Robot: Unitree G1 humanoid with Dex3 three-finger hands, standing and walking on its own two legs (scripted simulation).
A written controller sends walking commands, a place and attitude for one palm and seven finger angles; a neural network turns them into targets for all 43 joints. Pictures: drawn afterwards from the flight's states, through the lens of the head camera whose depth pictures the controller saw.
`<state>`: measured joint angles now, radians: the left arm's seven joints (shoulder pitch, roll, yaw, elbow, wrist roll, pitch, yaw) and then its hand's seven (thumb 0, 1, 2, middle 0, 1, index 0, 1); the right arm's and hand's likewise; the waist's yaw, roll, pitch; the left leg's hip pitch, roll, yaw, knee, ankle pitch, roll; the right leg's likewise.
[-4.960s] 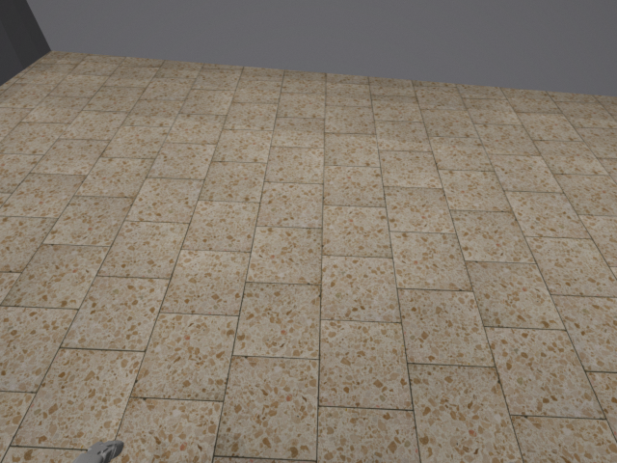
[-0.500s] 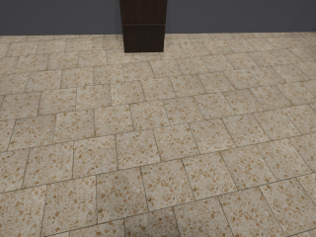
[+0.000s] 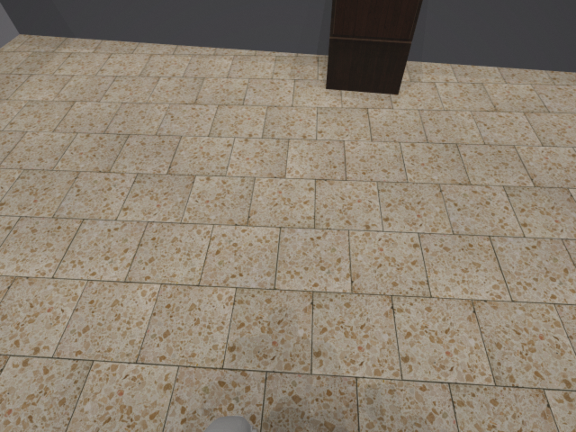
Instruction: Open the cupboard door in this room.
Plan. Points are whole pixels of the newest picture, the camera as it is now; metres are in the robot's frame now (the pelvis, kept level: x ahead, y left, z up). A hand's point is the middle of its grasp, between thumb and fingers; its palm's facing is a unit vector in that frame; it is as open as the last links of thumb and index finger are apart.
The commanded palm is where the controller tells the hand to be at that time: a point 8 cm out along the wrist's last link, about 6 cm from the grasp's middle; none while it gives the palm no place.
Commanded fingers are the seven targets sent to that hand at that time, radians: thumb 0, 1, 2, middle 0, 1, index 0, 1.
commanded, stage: turn or walk to find it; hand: left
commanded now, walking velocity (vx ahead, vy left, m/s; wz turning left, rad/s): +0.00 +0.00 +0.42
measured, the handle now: out of the picture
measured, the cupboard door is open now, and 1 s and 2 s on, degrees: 0 0 0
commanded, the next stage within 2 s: none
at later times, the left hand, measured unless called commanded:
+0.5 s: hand out of the picture +0.06 +0.24 -0.15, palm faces +0.21 -0.94 -0.28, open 7.4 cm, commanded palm none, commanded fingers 0.00 0.90 0.90 -0.20 -0.30 -0.20 -0.30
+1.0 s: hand out of the picture -0.09 +0.25 -0.19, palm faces +0.45 -0.86 -0.25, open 7.4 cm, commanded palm none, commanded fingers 0.00 0.90 0.90 -0.20 -0.30 -0.20 -0.30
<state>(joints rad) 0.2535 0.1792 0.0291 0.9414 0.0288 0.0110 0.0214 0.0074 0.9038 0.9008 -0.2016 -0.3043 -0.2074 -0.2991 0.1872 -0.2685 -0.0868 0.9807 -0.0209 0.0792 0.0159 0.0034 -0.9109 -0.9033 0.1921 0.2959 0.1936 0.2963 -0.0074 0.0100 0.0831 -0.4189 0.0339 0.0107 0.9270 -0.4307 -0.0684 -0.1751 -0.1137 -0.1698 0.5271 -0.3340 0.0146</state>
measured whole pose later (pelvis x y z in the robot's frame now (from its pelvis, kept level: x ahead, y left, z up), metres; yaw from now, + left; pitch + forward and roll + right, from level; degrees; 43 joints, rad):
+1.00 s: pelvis -0.03 +0.04 -0.01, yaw +25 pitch -1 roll +0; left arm 0.24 0.26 0.06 0.97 0.02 0.07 0.02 0.01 0.91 0.90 -0.20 -0.30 -0.21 -0.30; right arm 0.17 -0.22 -0.06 0.94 -0.02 0.02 0.01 0.00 -0.91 -0.90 0.19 0.30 0.20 0.30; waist 0.01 -0.05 0.09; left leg -0.30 0.02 0.07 0.64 -0.33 0.03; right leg -0.37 -0.13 -0.12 0.95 -0.54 0.06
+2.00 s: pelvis -0.07 +0.03 +0.00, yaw +51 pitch +0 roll -1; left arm 0.21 0.27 0.07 0.97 0.01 0.06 0.01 0.01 0.91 0.90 -0.20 -0.30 -0.20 -0.30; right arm 0.16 -0.19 -0.04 0.94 -0.02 0.02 0.00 0.00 -0.91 -0.90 0.20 0.30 0.20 0.30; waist 0.01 -0.03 0.07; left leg -0.24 -0.01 0.01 0.49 -0.24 0.04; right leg -0.44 -0.10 -0.05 1.04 -0.42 0.08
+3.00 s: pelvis -0.09 -0.02 +0.00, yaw +76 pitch -1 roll +0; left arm 0.16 0.24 0.06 0.94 0.01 0.06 0.02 0.01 0.91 0.90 -0.20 -0.30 -0.20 -0.30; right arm 0.18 -0.19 -0.05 0.94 -0.03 0.03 0.00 0.00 -0.90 -0.90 0.20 0.30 0.20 0.30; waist -0.01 0.00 0.07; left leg -0.24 -0.02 -0.03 0.47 -0.21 0.02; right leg -0.39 -0.07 -0.03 0.89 -0.44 0.08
